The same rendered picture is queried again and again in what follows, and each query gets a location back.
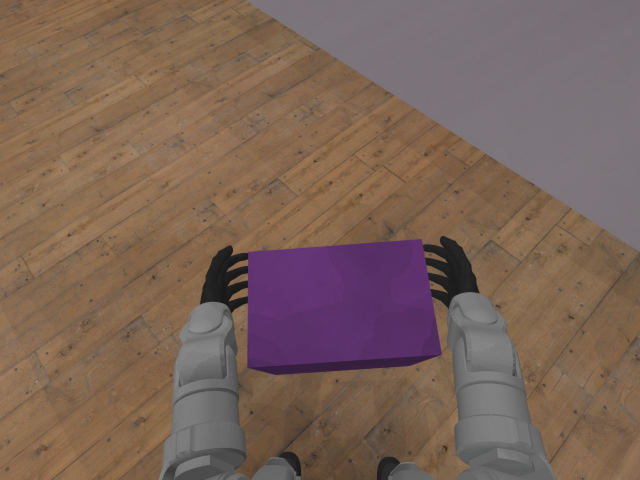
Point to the robot right hand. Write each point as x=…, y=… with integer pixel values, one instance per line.
x=458, y=269

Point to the left robot foot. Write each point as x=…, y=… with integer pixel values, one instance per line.
x=293, y=461

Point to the robot right shin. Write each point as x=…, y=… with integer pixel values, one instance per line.
x=404, y=466

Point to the right robot forearm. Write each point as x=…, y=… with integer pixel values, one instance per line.
x=494, y=428

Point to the robot left hand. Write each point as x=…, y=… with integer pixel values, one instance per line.
x=215, y=288

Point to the left robot forearm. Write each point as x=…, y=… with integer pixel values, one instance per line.
x=206, y=438

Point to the carton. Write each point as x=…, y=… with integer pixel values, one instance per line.
x=341, y=307

